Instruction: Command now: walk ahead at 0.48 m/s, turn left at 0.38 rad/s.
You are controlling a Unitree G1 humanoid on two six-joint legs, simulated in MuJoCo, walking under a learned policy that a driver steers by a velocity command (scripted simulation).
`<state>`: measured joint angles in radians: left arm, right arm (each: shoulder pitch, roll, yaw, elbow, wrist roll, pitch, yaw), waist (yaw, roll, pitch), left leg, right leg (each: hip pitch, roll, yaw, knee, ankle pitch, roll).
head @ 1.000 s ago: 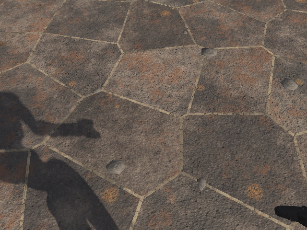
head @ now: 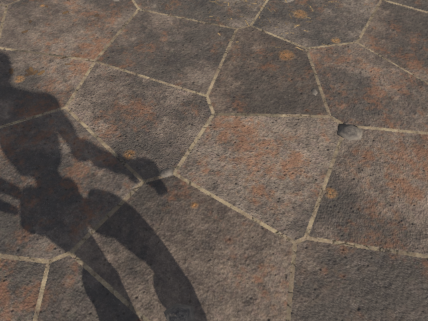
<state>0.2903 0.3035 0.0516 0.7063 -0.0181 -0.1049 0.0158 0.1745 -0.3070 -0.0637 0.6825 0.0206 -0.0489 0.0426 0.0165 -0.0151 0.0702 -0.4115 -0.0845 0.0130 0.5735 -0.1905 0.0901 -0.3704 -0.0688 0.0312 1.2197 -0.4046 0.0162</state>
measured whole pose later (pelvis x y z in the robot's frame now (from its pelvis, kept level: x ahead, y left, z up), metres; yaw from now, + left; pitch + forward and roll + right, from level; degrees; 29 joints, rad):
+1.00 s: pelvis +0.59 -0.05 +0.01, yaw -24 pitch +2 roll +1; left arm 0.35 0.30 0.05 0.70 -0.02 -0.03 0.01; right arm 0.18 -0.28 -0.04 0.71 0.00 -0.10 0.02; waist 0.01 -0.03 0.00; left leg -0.37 -0.04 -0.02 0.53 -0.18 0.02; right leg -0.37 0.06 0.12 1.14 -0.44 -0.02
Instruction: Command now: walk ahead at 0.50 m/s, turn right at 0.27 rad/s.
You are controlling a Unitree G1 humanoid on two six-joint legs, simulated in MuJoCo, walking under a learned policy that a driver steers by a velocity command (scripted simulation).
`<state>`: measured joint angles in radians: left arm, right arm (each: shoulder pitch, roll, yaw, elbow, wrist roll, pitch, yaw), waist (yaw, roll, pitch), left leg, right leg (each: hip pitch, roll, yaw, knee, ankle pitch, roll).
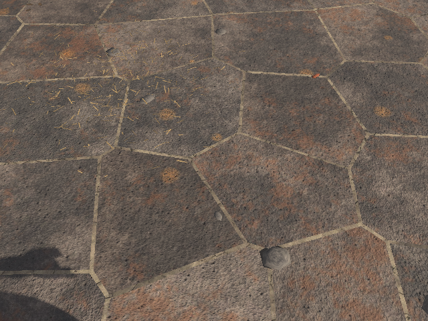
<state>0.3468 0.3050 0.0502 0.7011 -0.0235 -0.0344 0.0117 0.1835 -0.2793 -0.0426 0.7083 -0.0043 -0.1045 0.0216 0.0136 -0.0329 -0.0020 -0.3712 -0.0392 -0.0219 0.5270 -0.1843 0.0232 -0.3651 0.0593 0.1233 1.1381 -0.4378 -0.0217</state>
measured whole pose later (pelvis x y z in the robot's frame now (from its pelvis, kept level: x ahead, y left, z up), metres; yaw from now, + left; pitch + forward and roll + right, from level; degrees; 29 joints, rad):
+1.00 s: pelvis +0.50 +0.05 +0.00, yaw +22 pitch +1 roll -1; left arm 0.23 0.30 0.06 0.78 -0.02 -0.10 0.00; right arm 0.18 -0.30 -0.07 0.66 0.02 -0.03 0.04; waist 0.01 -0.01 0.08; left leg -0.41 -0.06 0.01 0.57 -0.18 0.09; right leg -0.36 -0.06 0.01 1.19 -0.42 0.01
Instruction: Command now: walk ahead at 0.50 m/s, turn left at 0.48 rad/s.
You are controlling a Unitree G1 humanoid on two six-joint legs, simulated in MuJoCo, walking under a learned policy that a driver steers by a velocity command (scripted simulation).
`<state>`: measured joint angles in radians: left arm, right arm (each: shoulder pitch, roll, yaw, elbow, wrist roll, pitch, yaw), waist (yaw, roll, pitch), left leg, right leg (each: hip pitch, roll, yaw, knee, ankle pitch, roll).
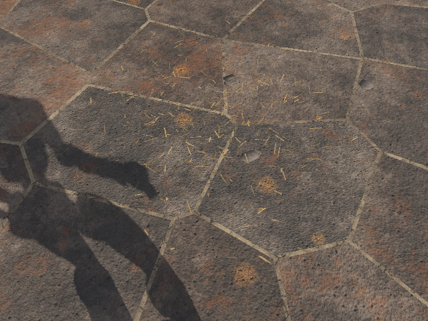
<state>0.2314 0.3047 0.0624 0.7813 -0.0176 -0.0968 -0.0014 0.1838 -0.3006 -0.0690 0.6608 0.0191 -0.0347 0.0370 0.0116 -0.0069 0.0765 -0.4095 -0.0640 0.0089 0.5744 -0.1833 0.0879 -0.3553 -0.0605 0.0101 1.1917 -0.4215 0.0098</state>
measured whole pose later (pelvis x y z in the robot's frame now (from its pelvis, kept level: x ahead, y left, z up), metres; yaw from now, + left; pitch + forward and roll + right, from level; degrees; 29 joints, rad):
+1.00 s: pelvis +0.29 +0.01 +0.01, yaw -17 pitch +1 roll -1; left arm 0.14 0.29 0.06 0.69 0.01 0.03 0.02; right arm 0.22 -0.24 -0.03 0.74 -0.01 -0.01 -0.01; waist -0.03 -0.03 0.02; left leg -0.28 -0.03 -0.10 0.49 -0.22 0.01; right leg -0.33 0.03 0.11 0.70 -0.42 0.08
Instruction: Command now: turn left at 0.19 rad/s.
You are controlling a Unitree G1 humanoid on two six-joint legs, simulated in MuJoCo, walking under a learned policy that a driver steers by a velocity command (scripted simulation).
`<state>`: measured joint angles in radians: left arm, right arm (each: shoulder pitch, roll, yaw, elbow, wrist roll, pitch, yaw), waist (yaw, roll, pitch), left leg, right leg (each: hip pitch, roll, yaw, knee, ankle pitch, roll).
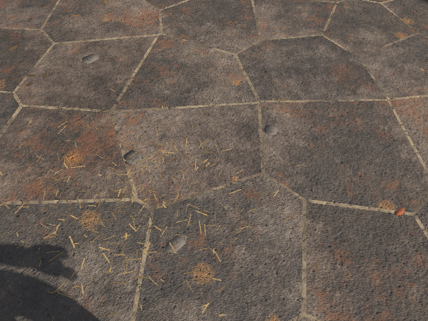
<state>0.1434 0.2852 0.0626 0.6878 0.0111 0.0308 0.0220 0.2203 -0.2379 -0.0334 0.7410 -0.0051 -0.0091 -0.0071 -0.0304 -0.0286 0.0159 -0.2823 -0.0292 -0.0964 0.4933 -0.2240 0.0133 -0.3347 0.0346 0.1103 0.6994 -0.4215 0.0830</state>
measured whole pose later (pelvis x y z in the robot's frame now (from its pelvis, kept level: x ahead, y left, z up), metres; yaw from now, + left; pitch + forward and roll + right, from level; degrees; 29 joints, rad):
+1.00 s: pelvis +0.02 +0.03 +0.00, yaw +12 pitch +1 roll +1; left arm 0.35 0.27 0.05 0.85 -0.01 -0.05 0.00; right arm 0.19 -0.30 -0.06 0.71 0.02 -0.03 0.00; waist 0.03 0.04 -0.02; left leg -0.34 -0.04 0.01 0.78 -0.43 0.03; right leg -0.19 0.01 0.00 0.50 -0.35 -0.06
